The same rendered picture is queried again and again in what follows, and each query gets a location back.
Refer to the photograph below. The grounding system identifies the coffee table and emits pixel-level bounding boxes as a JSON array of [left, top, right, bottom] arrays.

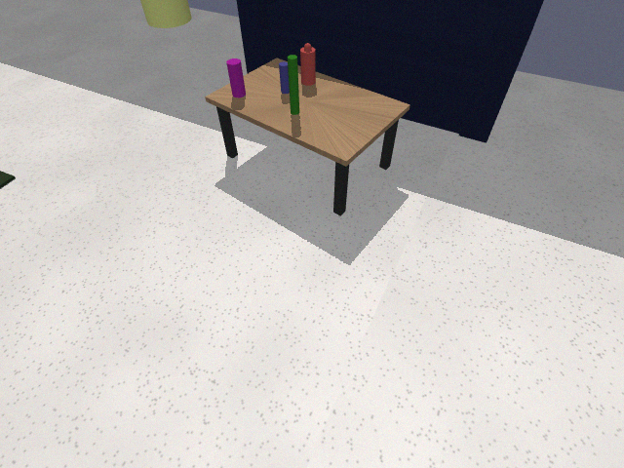
[[205, 58, 410, 215]]

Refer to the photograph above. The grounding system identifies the sofa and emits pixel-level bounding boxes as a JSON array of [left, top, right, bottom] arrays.
[[237, 0, 544, 143]]

